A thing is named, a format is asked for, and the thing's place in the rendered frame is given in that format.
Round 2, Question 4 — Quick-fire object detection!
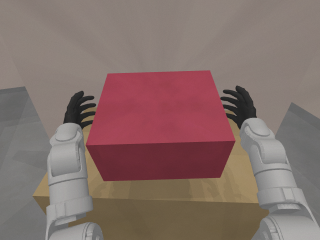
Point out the right robot upper arm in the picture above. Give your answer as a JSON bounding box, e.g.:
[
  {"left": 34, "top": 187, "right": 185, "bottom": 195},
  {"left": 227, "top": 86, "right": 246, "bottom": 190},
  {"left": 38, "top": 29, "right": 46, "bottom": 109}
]
[{"left": 259, "top": 215, "right": 320, "bottom": 240}]

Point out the pedestal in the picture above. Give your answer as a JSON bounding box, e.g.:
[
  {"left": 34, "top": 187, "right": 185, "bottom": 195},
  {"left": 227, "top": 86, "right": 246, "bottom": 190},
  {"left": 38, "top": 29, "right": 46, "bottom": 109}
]
[{"left": 32, "top": 107, "right": 270, "bottom": 240}]

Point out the left robot hand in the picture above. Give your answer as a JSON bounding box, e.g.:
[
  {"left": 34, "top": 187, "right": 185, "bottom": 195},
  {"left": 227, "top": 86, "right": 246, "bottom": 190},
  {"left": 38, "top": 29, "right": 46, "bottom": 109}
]
[{"left": 63, "top": 91, "right": 96, "bottom": 129}]

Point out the robot right forearm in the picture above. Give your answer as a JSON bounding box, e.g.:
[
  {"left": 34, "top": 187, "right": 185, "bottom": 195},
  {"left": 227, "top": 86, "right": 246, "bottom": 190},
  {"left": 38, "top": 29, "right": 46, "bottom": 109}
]
[{"left": 239, "top": 117, "right": 320, "bottom": 230}]

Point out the right robot hand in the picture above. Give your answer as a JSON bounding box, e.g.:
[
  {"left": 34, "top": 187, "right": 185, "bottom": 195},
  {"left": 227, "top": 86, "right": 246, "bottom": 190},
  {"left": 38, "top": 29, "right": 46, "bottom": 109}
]
[{"left": 220, "top": 85, "right": 257, "bottom": 129}]

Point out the carton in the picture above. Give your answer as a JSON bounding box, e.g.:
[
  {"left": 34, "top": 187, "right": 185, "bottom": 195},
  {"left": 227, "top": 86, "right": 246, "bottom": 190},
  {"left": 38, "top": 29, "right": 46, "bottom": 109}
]
[{"left": 86, "top": 70, "right": 236, "bottom": 181}]

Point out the robot left forearm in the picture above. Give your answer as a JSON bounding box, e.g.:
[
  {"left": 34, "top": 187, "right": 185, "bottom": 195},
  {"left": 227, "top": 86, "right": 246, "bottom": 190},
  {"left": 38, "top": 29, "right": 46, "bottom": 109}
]
[{"left": 45, "top": 122, "right": 94, "bottom": 240}]

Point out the left robot upper arm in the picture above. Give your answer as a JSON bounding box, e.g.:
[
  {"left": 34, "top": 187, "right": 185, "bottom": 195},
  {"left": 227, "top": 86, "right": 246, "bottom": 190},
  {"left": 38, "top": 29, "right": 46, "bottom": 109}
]
[{"left": 49, "top": 222, "right": 104, "bottom": 240}]

